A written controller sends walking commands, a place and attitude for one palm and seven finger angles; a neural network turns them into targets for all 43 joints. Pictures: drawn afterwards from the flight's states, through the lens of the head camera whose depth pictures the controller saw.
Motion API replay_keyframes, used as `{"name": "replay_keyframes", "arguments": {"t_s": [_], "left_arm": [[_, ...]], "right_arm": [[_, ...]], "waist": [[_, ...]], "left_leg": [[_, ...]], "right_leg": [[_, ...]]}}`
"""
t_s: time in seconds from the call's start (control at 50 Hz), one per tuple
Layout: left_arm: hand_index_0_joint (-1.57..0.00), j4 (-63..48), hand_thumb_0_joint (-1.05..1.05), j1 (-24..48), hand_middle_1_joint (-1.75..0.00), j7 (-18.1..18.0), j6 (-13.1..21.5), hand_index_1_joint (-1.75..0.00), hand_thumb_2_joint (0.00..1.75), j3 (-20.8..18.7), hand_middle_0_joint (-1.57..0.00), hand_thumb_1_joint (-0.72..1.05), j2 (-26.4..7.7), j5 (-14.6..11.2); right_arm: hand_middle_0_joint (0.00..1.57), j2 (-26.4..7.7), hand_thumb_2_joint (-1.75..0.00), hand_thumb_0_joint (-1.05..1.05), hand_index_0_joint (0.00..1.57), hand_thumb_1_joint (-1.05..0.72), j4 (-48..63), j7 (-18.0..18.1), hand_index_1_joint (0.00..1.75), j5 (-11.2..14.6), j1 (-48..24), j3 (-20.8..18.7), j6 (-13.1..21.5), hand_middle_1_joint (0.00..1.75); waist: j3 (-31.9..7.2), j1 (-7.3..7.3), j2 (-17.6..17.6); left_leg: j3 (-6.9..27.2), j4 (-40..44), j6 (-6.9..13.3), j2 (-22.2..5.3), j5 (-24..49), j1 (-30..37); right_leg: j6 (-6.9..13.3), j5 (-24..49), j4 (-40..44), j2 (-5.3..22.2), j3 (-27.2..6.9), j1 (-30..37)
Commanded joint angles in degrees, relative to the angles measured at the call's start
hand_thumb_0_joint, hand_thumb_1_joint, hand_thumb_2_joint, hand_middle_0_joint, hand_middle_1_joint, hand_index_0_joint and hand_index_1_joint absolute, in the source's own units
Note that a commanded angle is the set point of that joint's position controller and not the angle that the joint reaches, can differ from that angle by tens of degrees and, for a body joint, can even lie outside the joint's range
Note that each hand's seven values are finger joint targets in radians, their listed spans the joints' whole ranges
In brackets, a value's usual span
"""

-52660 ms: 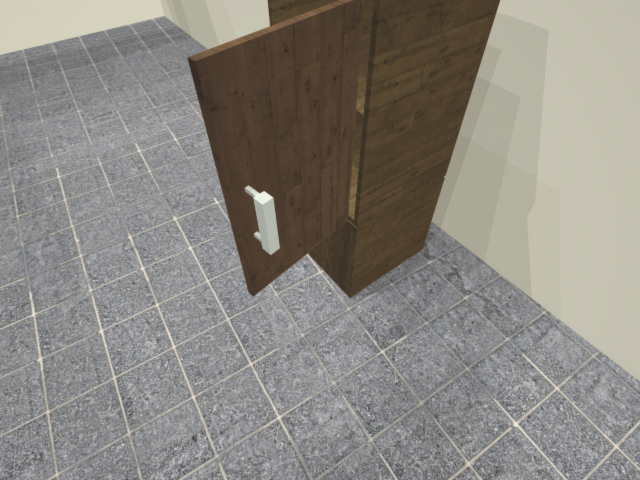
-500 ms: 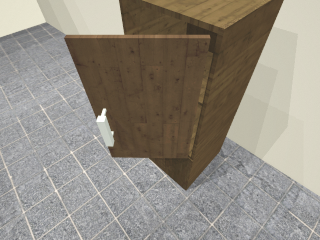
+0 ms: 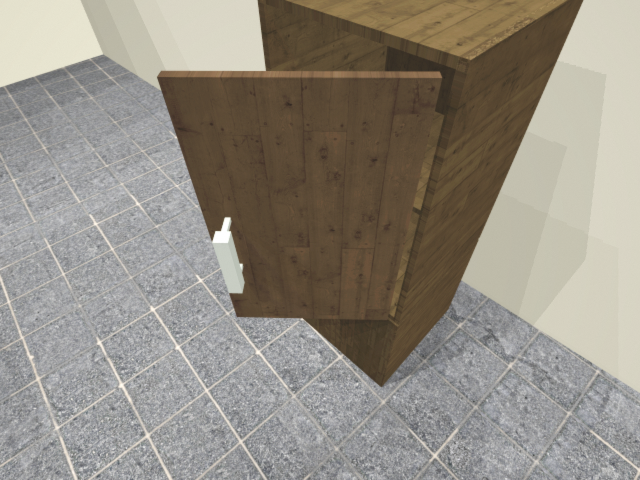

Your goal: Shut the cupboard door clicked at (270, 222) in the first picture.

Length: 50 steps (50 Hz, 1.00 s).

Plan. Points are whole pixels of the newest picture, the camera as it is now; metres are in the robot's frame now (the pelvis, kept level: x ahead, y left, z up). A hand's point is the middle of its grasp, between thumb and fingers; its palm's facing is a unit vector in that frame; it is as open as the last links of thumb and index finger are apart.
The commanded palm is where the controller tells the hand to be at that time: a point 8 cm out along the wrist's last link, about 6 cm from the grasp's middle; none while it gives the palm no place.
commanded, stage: look again from close up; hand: left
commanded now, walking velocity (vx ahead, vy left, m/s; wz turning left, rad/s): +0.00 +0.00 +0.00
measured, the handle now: (231, 255) +0.50 +0.19 -0.08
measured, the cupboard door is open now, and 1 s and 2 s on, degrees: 42 42 42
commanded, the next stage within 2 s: shuffle to correct the standing spot in 0.28 s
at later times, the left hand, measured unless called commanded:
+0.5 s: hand out of the picture +0.03 +0.20 -0.17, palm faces -0.03 -0.97 -0.22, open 7.3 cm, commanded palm none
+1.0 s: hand out of the picture +0.07 +0.18 -0.18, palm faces -0.01 -0.97 -0.24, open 7.3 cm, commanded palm none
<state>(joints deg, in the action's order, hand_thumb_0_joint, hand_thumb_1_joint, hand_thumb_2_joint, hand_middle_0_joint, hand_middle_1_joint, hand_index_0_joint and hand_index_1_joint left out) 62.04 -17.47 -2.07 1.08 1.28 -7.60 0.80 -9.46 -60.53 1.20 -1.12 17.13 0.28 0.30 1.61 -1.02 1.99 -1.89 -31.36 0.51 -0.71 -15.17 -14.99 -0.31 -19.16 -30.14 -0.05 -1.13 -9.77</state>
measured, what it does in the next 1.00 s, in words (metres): stands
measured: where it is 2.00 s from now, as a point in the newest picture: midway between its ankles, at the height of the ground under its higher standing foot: outside the picture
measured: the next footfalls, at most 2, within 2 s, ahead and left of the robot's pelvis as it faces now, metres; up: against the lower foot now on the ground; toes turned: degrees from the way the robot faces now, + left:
none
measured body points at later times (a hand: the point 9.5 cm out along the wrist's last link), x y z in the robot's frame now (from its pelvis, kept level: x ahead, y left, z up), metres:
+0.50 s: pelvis +0.02 +0.01 +0.00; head +0.03 +0.01 +0.45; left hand +0.04 +0.25 -0.15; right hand +0.05 -0.23 -0.15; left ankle +0.02 +0.11 -0.73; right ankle -0.03 -0.13 -0.73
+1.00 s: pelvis +0.04 -0.01 +0.00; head +0.08 -0.01 +0.45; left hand +0.07 +0.23 -0.16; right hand +0.10 -0.25 -0.15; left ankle +0.02 +0.11 -0.73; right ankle -0.03 -0.13 -0.73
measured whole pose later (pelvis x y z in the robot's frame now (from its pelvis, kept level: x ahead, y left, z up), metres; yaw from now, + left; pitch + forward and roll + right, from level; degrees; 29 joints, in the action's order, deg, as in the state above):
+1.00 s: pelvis +0.04 -0.01 +0.00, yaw -2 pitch +2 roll +1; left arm 58.7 -14.6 -2.6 0.1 -0.5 -10.8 1.0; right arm -10.5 -59.4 2.0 -0.7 9.4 -1.2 -0.3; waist 2.8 0.6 -1.3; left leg -4.2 -30.8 -0.3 -0.8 -18.6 -13.7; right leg 0.2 -23.1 -31.9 0.3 -2.4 -10.2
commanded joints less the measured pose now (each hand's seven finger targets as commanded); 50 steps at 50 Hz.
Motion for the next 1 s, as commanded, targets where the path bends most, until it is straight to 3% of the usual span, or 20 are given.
{"name": "replay_keyframes", "arguments": {"t_s": [0.0, 0.08, 0.24, 0.32, 0.36, 0.4, 0.48, 0.5, 0.54, 0.58, 0.62, 0.66, 0.68, 0.74, 0.82, 0.96, 0.98], "left_arm": [[-0.2, -2.64, 0.0, -2.22, -0.3, -0.44, 0.18, -0.3, 0.9, -1.38, -0.2, 0.9, -6.99, 0.08], [-0.2, -2.92, 0.0, -2.12, -0.3, -0.28, 0.11, -0.3, 0.9, -1.55, -0.2, 0.9, -7.85, 0.1], [-0.2, -2.56, 0.0, -1.02, -0.3, -0.17, 0.4, -0.3, 0.9, -1.97, -0.2, 0.9, -10.25, 0.0], [-0.2, -2.3, 0.0, -0.02, -0.3, -0.11, 0.34, -0.3, 0.9, -2.06, -0.2, 0.9, -11.0, 0.07], [-0.2, -2.15, 0.0, 0.5, -0.3, -0.09, 0.21, -0.3, 0.9, -2.11, -0.2, 0.9, -11.34, 0.06], [-0.2, -1.12, 0.0, -0.83, -0.3, 0.02, -0.3, -0.3, 0.9, -1.71, -0.2, 0.9, -9.18, 0.2], [-0.2, -1.4, 0.0, -1.62, -0.3, 0.77, -0.65, -0.3, 0.9, -1.96, -0.2, 0.9, -9.1, 0.69], [-0.2, -1.5, 0.0, -1.94, -0.3, 0.96, -0.61, -0.3, 0.9, -2.04, -0.2, 0.9, -9.06, 0.73], [-0.2, -1.39, 0.0, -3.21, -0.3, 1.16, -0.21, -0.3, 0.9, -2.17, -0.2, 0.9, -8.81, 0.82], [-0.2, -1.08, 0.0, -4.01, -0.3, 0.88, 0.36, -0.3, 0.9, -2.34, -0.2, 0.9, -8.86, 0.65], [-0.2, -0.33, 0.0, -5.28, -0.3, 0.28, 0.86, -0.3, 0.9, -2.5, -0.2, 0.9, -9.69, 0.42], [-0.2, 0.07, 0.0, -5.56, -0.3, -0.33, 1.15, -0.3, 0.9, -2.45, -0.2, 0.9, -10.22, 0.05], [-0.2, 0.03, 0.0, -5.3, -0.3, -0.56, 1.19, -0.3, 0.9, -2.41, -0.2, 0.9, -10.28, -0.11], [-0.2, -1.46, 0.0, -3.73, -0.3, -1.03, 1.07, -0.3, 0.9, -3.34, -0.2, 0.9, -12.94, -0.09], [-0.2, -2.92, 0.0, -3.9, -0.3, -1.43, -0.02, -0.3, 0.9, -3.37, -0.2, 0.9, -10.24, -0.01], [-0.2, -5.38, 0.0, -1.95, -0.3, -1.27, -0.76, -0.3, 0.9, -3.52, -0.2, 0.9, -10.53, 0.32], [-0.2, -4.91, 0.0, -6.09, -0.3, -2.88, 0.83, -0.3, 0.9, -3.6, -0.2, 0.9, -11.0, 0.41]], "right_arm": [[0.2, -6.14, -0.9, 0.0, 0.2, -0.9, 2.8, -0.13, 0.3, 0.25, 1.5, -1.1, 1.17, 0.3], [0.2, -7.08, -0.9, 0.0, 0.2, -0.9, 2.44, -0.11, 0.3, 0.2, 0.9, -1.2, 1.52, 0.3], [0.2, -8.38, -0.9, 0.0, 0.2, -0.9, 1.21, 0.15, 0.3, 0.41, -1.02, -1.21, 2.17, 0.3], [0.2, -8.89, -0.9, 0.0, 0.2, -0.9, 0.81, 0.26, 0.3, 0.49, -2.33, -1.37, 2.01, 0.3], [0.2, -9.33, -0.9, 0.0, 0.2, -0.9, 0.61, 0.23, 0.3, 0.45, -3.02, -1.4, 1.98, 0.3], [0.2, -7.57, -0.9, 0.0, 0.2, -0.9, -0.06, 0.06, 0.3, 0.2, -2.15, -0.92, 1.51, 0.3], [0.2, -9.09, -0.9, 0.0, 0.2, -0.9, 0.56, -0.34, 0.3, -0.24, -2.64, -1.67, 0.76, 0.3], [0.2, -9.34, -0.9, 0.0, 0.2, -0.9, 0.88, -0.39, 0.3, -0.27, -2.89, -1.9, 0.72, 0.3], [0.2, -9.17, -0.9, 0.0, 0.2, -0.9, 1.36, -0.4, 0.3, -0.25, -3.18, -2.13, 0.8, 0.3], [0.2, -7.86, -0.9, 0.0, 0.2, -0.9, 1.74, -0.24, 0.3, -0.09, -3.4, -1.7, 1.32, 0.3], [0.2, -5.99, -0.9, 0.0, 0.2, -0.9, 1.42, 0.21, 0.3, 0.13, -3.27, -1.15, 1.78, 0.3], [0.2, -5.89, -0.9, 0.0, 0.2, -0.9, 0.66, 0.63, 0.3, 0.46, -2.51, -0.89, 1.79, 0.3], [0.2, -6.14, -0.9, 0.0, 0.2, -0.9, 0.26, 0.87, 0.3, 0.64, -2.19, -1.02, 1.69, 0.3], [0.2, -8.68, -0.9, 0.0, 0.2, -0.9, 0.26, 1.43, 0.3, 0.95, -2.45, -2.17, 1.53, 0.3], [0.2, -6.56, -0.9, 0.0, 0.2, -0.9, 0.94, 1.63, 0.3, 0.75, -2.11, -2.49, 0.79, 0.3], [0.2, -6.23, -0.9, 0.0, 0.2, -0.9, 3.13, 1.09, 0.3, 0.42, -3.6, -2.66, 0.06, 0.3], [0.2, -8.94, -0.9, 0.0, 0.2, -0.9, 7.99, 0.53, 0.3, 1.41, -8.38, -3.51, 0.38, 0.3]], "waist": [[5.98, 0.72, -3.25], [3.68, 1.14, -2.26], [-0.93, 1.41, -2.23], [-0.02, 1.28, -2.91], [-0.28, 1.34, -1.46], [-0.63, 1.2, -1.48], [3.93, 1.18, 0.83], [4.68, 1.31, 1.81], [4.94, 1.65, 0.54], [3.28, 1.9, -1.66], [0.21, 1.82, -7.19], [-2.52, 1.15, -7.48], [-2.92, 1.05, -5.93], [-4.15, 0.98, -3.72], [-4.83, 1.18, -2.71], [-4.67, 1.45, -3.92], [-2.99, 2.48, -4.08]], "left_leg": [[6.6, 10.12, 1.81, -4.57, -2.23, -1.71], [7.0, 11.19, 2.25, -4.98, -0.59, -0.25], [4.94, 8.42, 2.21, -4.83, 11.89, 4.73], [4.63, 8.17, 2.13, -5.01, 13.52, 5.53], [4.65, 8.59, 2.06, -5.1, 13.66, 5.65], [4.76, 9.04, 2.07, -5.27, 6.22, 5.74], [7.97, 12.55, 3.29, -6.87, -10.98, 1.7], [8.62, 12.94, 3.67, -7.37, -12.5, 1.08], [8.24, 11.15, 4.09, -7.35, -10.79, 0.43], [4.72, 5.93, 3.13, -5.25, 1.07, 1.12], [0.74, 0.26, 1.69, -3.32, 12.72, 2.14], [-0.21, -0.01, 0.48, -3.2, 17.43, 3.68], [-0.16, 0.59, 0.29, -3.43, 20.61, 5.14], [-0.06, 0.59, 0.79, -4.1, 29.57, 8.19], [-0.28, -0.08, 1.08, -5.19, 35.05, 10.48], [0.8, 1.33, 0.79, -4.98, 24.79, 7.1], [-1.78, -10.08, -0.73, -5.07, 21.35, 5.45]], "right_leg": [[2.7, -1.88, 6.46, 3.17, -3.84, -7.09], [2.37, 1.09, 5.46, 3.28, -3.26, -5.51], [1.9, 10.1, 5.42, 4.7, -3.63, -2.71], [1.73, 11.91, 5.96, 4.77, -3.64, -2.91], [1.67, 11.61, 6.08, 5.02, -3.65, -2.68], [1.61, 4.74, 5.42, 4.29, -2.78, -2.92], [2.35, -6.22, 3.19, 2.57, -0.86, -6.75], [2.45, -6.3, 2.41, 2.25, -0.37, -7.38], [2.95, -4.67, 2.7, 2.29, -0.99, -7.03], [3.27, 4.08, 4.08, 3.88, -3.85, -4.87], [3.39, 24.09, 4.03, 6.1, -5.98, -0.19], [3.04, 43.98, 1.56, 7.31, -5.68, 2.96], [2.58, 48.3, 1.13, 7.45, -5.05, 3.11], [1.97, 49.69, -0.23, 6.83, -4.33, 2.82], [1.59, 42.75, -1.17, 6.22, -3.95, 0.01], [2.62, 33.91, 0.22, 6.92, -5.28, -0.4], [-0.52, 52.66, 4.91, 9.0, -9.29, -3.9]]}}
